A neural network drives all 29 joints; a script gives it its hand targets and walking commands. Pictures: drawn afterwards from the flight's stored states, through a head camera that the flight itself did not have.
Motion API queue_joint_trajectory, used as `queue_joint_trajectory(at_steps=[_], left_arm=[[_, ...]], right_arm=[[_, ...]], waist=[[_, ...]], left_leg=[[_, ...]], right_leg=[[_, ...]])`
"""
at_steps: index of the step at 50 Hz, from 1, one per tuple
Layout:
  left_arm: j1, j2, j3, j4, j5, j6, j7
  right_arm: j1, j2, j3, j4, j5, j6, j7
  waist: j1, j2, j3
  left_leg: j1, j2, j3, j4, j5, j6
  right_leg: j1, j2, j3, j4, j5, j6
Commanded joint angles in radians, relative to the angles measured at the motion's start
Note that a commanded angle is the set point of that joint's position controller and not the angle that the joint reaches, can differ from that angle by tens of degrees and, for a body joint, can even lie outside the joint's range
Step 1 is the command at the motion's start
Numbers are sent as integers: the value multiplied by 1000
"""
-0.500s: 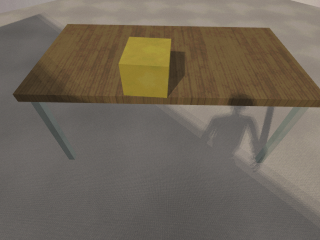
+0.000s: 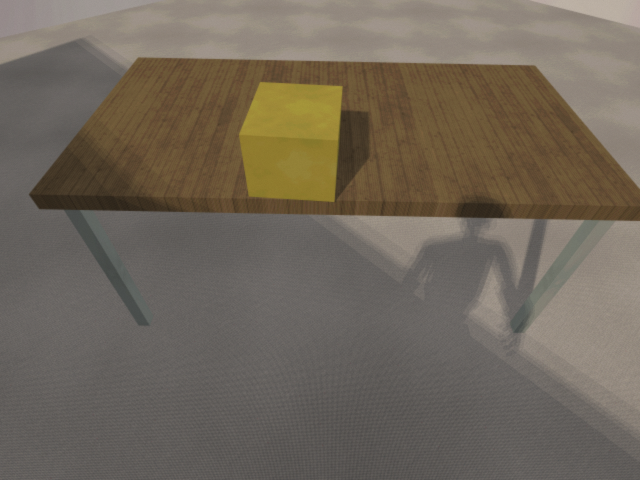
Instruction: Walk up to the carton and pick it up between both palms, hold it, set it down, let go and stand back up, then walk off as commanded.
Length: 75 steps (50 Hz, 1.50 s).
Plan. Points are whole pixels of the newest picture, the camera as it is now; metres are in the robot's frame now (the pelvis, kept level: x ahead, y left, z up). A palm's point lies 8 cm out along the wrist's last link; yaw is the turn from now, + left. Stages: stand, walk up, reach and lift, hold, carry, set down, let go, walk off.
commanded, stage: stand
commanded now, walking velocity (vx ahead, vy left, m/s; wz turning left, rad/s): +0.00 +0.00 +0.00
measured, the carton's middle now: (296, 140) +0.84 +0.04 -0.03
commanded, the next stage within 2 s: none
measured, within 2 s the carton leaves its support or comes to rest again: neither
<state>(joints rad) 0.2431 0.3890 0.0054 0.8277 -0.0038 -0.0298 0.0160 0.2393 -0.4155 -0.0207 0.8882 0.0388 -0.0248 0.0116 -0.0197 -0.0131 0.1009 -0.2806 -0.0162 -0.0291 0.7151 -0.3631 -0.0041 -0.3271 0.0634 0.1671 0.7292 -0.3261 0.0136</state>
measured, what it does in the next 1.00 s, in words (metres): stands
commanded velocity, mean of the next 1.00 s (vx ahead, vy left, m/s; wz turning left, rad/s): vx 0.00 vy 0.00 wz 0.00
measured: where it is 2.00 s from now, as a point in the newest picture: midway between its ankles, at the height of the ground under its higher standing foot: outside the picture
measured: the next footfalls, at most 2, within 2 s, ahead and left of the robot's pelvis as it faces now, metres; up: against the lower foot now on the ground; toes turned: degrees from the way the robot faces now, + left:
none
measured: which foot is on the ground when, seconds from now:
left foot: down 0.00-1.00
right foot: down 0.00-1.00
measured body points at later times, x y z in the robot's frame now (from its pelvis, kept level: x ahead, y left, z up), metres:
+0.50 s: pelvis +0.00 +0.01 +0.00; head +0.01 +0.01 +0.45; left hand +0.10 +0.31 -0.11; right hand +0.07 -0.32 -0.11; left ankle +0.02 +0.13 -0.71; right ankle +0.05 -0.13 -0.71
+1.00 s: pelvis +0.00 +0.01 +0.00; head +0.01 +0.01 +0.45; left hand +0.09 +0.31 -0.11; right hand +0.06 -0.32 -0.11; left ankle +0.02 +0.13 -0.71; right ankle +0.05 -0.13 -0.71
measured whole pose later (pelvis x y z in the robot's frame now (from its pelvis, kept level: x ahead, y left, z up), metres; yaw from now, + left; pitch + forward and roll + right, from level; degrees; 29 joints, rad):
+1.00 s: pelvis +0.00 +0.01 +0.00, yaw +0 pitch -4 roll +0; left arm 0.24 0.39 0.00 0.85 0.00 -0.03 0.02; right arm 0.24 -0.41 -0.02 0.92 0.04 -0.03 0.01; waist -0.02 -0.01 0.10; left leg -0.28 -0.02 -0.03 0.71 -0.36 0.00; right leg -0.31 0.06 0.17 0.70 -0.32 0.01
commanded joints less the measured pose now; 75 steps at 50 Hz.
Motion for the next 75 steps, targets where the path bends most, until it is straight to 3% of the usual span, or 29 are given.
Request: queue_joint_trajectory(at_steps=[1, 3, 4, 5, 6, 15, 18, 20, 27, 28, 33, 34, 35, 37, 39, 41, 45, 46, 47, 53, 57, 58, 60, 61, 63, 67, 68, 74, 75], left_arm=[[-111, 227, 33, 28, 6, -19, -2], [-104, 215, 34, 33, 11, -8, -2], [-103, 211, 24, 29, 13, -16, -3], [-117, 225, 28, 25, 19, -13, -3], [-157, 230, 37, 13, 11, -10, 0], [-91, 207, 33, 40, 4, -8, -1], [-116, 219, 31, 34, 10, -17, 1], [-145, 212, 35, 38, 12, -13, -2], [-93, 187, 28, 40, 1, -10, -2], [-102, 190, 29, 41, 11, -13, -1], [-123, 223, 44, 29, 12, -7, -2], [-84, 212, 34, 37, 11, -13, -3], [-127, 204, 28, 41, 11, -17, -5], [-130, 211, 31, 37, 6, -16, -4], [-99, 199, 29, 45, 10, -18, -1], [-133, 199, 28, 32, 8, -22, 0], [-104, 217, 30, 42, 13, -19, -1], [-116, 223, 30, 30, 3, -19, 1], [-109, 226, 33, 49, 5, -13, -2], [-108, 188, 22, 40, 10, -12, 1], [-122, 233, 38, 35, 10, -10, -2], [-120, 204, 31, 35, 12, -10, 3], [-134, 246, 41, 41, 16, -2, -5], [-132, 222, 27, 46, 8, -4, -3], [-118, 224, 36, 43, 14, -12, -3], [-133, 218, 31, 51, 13, -13, -1], [-108, 217, 34, 38, 9, -13, -5], [-113, 218, 27, 43, 0, -10, -5], [-117, 230, 41, 61, 4, -5, -1]], right_arm=[[-102, -203, -36, -7, -44, -24, -11], [-123, -187, -28, -1, -43, -18, -15], [-100, -185, -35, 1, -45, -19, -15], [-122, -205, -38, 4, -45, -19, -14], [-85, -201, -42, 12, -55, -11, -12], [-129, -202, -28, 18, -53, -28, -15], [-142, -202, -34, 15, -56, -22, -14], [-111, -193, -37, 16, -46, -17, -18], [-123, -208, -50, 18, -48, -22, -14], [-139, -197, -32, 19, -63, -23, -17], [-129, -184, -32, 29, -52, -16, -16], [-130, -220, -41, 31, -53, -18, -15], [-125, -169, -30, 11, -54, -20, -17], [-125, -215, -36, 21, -54, -14, -14], [-123, -205, -36, 12, -57, -15, -15], [-106, -196, -33, 24, -60, -20, -14], [-131, -183, -30, 24, -54, -12, -8], [-103, -182, -32, 27, -46, -9, -13], [-110, -196, -29, 36, -48, -18, -15], [-119, -195, -32, 32, -50, -16, -14], [-118, -190, -27, 29, -55, -16, -12], [-134, -199, -37, 26, -52, -13, -10], [-111, -191, -30, 49, -54, -13, -11], [-130, -181, -32, 35, -49, -14, -10], [-106, -188, -35, 29, -54, -19, -10], [-133, -182, -35, 20, -56, -17, -16], [-130, -198, -41, 30, -55, -16, -17], [-145, -207, -36, 30, -58, -13, -12], [-118, -221, -44, 32, -64, -18, -17]], waist=[[-3, -26, -120], [14, -76, -136], [7, -22, -72], [14, -82, -67], [-15, -49, -117], [45, 23, -121], [22, -38, -150], [-6, -23, -136], [17, 40, -110], [41, 1, -97], [11, 19, -82], [19, 50, -98], [11, -31, -83], [14, -43, -104], [18, -3, -109], [15, -36, -127], [15, 17, -146], [17, -55, -138], [12, -7, -99], [17, 23, -125], [22, -55, -96], [20, 14, -114], [-1, -42, -70], [-3, 22, -48], [-3, -35, -98], [8, 7, -94], [17, -64, -145], [31, -3, -116], [9, 15, -101]], left_leg=[[9, 108, -148, -234, 85, 87], [24, 95, -148, -218, 70, 86], [27, 83, -136, -228, 55, 71], [24, 68, -117, -206, 32, 75], [60, 71, -118, -209, 43, 81], [-9, 136, -186, -288, 103, 91], [24, 101, -122, -214, 99, 75], [51, 110, -161, -252, 80, 84], [-9, 141, -180, -300, 82, 78], [-48, 134, -185, -294, 24, 82], [-4, 103, -156, -265, -17, 82], [-5, 124, -185, -288, -51, 84], [-36, 119, -173, -276, -11, 87], [5, 106, -161, -241, 10, 86], [39, 98, -150, -244, 129, 88], [39, 103, -149, -241, 95, 80], [40, 118, -170, -248, 100, 91], [35, 97, -157, -253, 111, 87], [33, 109, -160, -241, 105, 93], [28, 121, -152, -263, 91, 84], [5, 108, -163, -251, 56, 82], [22, 90, -126, -244, 26, 80], [28, 83, -133, -243, -22, 83], [14, 101, -161, -270, -36, 82], [30, 101, -148, -268, 16, 80], [-5, 97, -123, -249, 125, 64], [22, 97, -133, -246, 123, 66], [17, 106, -158, -234, 81, 79], [11, 110, -158, -268, 67, 87]], right_leg=[[51, -122, 119, -235, 167, -85], [30, -141, 171, -268, 104, -105], [-7, -158, 179, -300, 25, -111], [-17, -133, 177, -313, 10, -96], [-1, -144, 167, -302, 37, -91], [103, -103, 70, -208, 185, -80], [80, -128, 141, -270, 148, -95], [33, -129, 119, -252, 148, -89], [100, -89, 64, -205, 200, -74], [108, -97, 77, -204, 200, -77], [30, -104, 114, -268, 25, -92], [50, -89, 89, -231, 105, -86], [66, -112, 101, -257, 68, -83], [42, -115, 129, -256, 135, -90], [41, -111, 98, -255, 157, -81], [70, -128, 117, -271, 148, -88], [85, -122, 97, -268, 149, -85], [79, -120, 95, -252, 151, -81], [45, -114, 128, -252, 148, -87], [74, -102, 69, -237, 207, -83], [37, -110, 109, -261, 116, -87], [30, -123, 128, -273, 52, -95], [-14, -104, 142, -306, -28, -95], [-10, -120, 153, -307, -35, -99], [39, -108, 104, -284, 36, -80], [86, -121, 96, -256, 202, -83], [100, -114, 92, -254, 167, -76], [63, -125, 111, -259, 158, -88], [58, -112, 109, -263, 141, -81]])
